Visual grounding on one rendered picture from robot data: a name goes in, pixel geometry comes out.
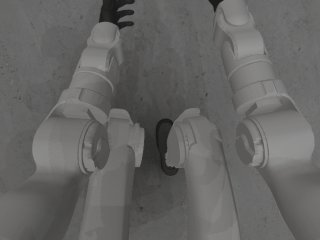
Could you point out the left robot upper arm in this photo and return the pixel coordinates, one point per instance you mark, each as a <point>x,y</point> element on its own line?
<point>66,152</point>

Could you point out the right robot shin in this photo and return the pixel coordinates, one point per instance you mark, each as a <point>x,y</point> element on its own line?
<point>191,112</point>

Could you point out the right robot upper arm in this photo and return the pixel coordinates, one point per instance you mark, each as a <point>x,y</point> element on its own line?
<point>280,145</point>

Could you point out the robot right forearm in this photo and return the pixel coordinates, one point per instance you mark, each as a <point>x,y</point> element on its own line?
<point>256,89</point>

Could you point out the robot left forearm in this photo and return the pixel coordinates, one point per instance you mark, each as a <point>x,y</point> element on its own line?
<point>89,93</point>

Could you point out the robot right hand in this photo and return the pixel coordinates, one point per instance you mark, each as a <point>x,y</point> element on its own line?
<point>215,3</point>

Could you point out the robot left thigh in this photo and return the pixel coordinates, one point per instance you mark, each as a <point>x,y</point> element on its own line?
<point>107,207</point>

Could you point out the robot left hand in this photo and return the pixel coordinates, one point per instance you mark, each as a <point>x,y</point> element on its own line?
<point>109,13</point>

